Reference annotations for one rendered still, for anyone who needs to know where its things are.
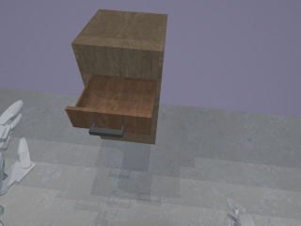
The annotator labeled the left robot hand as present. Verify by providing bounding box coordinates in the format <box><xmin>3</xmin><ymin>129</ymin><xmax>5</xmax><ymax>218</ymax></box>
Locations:
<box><xmin>0</xmin><ymin>100</ymin><xmax>36</xmax><ymax>197</ymax></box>

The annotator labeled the right robot hand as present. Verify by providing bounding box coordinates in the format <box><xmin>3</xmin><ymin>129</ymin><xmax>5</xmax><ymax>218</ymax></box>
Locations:
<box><xmin>222</xmin><ymin>197</ymin><xmax>255</xmax><ymax>226</ymax></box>

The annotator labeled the handle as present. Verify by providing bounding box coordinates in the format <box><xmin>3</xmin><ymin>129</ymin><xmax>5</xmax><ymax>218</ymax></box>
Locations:
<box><xmin>88</xmin><ymin>121</ymin><xmax>125</xmax><ymax>138</ymax></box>

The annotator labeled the cabinet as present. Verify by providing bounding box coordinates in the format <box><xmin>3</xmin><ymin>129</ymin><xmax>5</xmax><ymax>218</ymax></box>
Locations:
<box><xmin>71</xmin><ymin>9</ymin><xmax>168</xmax><ymax>145</ymax></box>

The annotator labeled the drawer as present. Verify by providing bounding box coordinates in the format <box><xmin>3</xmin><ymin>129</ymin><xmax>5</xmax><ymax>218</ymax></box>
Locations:
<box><xmin>65</xmin><ymin>74</ymin><xmax>157</xmax><ymax>136</ymax></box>

